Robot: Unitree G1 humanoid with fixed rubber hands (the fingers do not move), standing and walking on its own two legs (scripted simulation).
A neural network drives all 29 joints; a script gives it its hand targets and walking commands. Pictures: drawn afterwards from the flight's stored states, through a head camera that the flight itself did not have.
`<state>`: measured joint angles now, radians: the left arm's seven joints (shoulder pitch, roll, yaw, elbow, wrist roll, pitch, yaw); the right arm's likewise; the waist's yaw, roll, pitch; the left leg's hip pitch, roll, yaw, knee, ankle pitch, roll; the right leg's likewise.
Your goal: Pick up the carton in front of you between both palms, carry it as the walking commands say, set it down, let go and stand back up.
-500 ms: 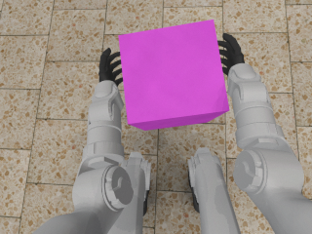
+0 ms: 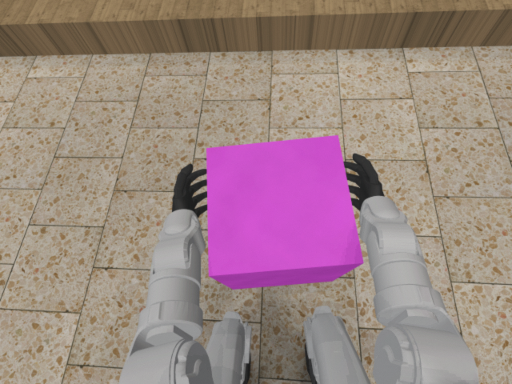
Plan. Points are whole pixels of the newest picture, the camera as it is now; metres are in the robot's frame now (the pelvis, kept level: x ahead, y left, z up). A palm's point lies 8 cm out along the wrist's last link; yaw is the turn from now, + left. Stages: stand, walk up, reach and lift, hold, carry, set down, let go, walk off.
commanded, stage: reach and lift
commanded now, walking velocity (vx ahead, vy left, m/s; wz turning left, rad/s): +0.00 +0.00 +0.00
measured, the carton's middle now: (277, 223) +0.40 -0.01 -0.11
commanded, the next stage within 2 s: hold in 1.70 s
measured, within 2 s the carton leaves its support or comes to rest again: neither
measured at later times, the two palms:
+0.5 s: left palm (138, 193) +0.36 +0.15 +0.12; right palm (405, 185) +0.36 -0.15 +0.12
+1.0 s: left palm (102, 180) +0.35 +0.15 +0.19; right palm (437, 174) +0.34 -0.15 +0.18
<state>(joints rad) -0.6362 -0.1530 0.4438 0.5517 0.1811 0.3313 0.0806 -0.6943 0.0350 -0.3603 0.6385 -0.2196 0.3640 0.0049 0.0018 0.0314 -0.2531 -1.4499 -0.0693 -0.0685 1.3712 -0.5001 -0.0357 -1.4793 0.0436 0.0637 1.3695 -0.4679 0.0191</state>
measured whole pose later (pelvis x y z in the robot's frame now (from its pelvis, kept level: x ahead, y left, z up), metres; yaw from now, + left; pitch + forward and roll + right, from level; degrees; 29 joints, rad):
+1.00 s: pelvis +0.04 +0.01 +0.16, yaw -1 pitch -4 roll +0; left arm -0.36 -0.18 0.34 0.41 0.32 0.59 -0.02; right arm -0.34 0.17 -0.32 0.39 -0.32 0.62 0.02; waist 0.00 0.01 0.01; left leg -0.17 -0.03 -0.09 0.47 -0.23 -0.01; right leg -0.19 0.02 0.07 0.46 -0.20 0.01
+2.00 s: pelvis +0.05 +0.00 +0.16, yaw -1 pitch -8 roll +0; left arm -0.28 -0.16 0.24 0.24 0.29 0.75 -0.02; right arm -0.27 0.15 -0.21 0.23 -0.28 0.78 0.01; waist 0.00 0.01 0.02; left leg -0.02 -0.02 -0.09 0.35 -0.20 -0.01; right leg -0.04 0.02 0.08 0.34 -0.17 0.01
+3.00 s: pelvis +0.30 +0.00 +0.16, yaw +3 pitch +6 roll +0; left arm -0.17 -0.13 0.11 -0.34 0.11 1.23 0.09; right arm -0.16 0.13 -0.12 -0.33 -0.09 1.24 -0.10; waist 0.03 -0.01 -0.14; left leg -0.57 0.10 0.11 0.90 -0.29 0.00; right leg -0.18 -0.03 -0.22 0.33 -0.25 -0.04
